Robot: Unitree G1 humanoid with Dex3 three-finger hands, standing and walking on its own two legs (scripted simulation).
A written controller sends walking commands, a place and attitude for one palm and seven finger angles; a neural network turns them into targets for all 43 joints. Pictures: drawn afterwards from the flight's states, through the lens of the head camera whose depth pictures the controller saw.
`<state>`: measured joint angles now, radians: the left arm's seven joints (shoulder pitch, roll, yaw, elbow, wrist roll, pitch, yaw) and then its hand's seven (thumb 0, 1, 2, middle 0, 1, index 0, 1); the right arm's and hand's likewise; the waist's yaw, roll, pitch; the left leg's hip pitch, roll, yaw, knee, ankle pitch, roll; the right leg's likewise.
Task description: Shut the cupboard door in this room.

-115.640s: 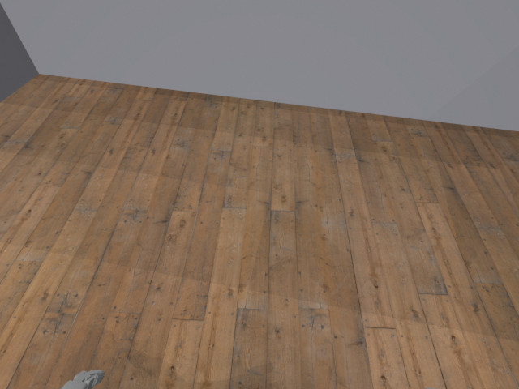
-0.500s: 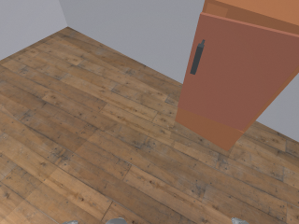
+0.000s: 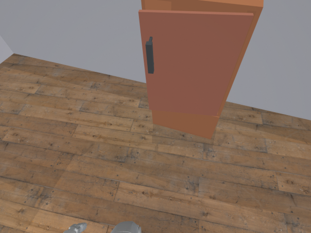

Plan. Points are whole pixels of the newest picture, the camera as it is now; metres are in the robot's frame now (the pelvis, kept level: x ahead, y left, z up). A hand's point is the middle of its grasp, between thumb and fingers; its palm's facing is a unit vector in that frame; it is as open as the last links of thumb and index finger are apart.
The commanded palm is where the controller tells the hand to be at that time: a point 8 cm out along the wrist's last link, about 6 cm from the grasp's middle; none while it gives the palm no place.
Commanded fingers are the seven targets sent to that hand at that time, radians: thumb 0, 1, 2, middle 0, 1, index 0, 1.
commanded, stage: turn to face it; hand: left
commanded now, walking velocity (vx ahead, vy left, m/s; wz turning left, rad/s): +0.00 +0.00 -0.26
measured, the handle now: (150, 55) +0.79 +0.06 -0.03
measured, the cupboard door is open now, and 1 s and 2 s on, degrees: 11 11 11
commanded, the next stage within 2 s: take the last steps up to it in 0.02 s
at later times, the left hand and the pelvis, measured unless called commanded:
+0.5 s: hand (97, 227) +0.15 +0.19 -0.16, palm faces -0.14 -0.98 -0.16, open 7.4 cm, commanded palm none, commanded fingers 0.00 0.90 0.90 -0.20 -0.30 -0.20 -0.30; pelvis +0.06 +0.01 +0.02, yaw -8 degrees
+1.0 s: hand (127, 204) +0.22 +0.11 -0.17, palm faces -0.04 -0.99 -0.16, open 7.3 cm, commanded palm none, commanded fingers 0.00 0.90 0.90 -0.20 -0.30 -0.20 -0.30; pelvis +0.21 -0.06 +0.01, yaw -6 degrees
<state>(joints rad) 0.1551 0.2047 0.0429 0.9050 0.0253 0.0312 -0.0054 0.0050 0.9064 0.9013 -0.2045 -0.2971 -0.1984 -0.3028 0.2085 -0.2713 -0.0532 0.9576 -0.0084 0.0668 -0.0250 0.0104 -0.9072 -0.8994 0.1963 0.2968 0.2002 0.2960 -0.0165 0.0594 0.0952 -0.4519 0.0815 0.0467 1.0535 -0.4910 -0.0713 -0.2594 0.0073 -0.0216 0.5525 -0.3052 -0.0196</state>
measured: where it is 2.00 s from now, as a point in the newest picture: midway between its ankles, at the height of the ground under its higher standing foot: (177, 210)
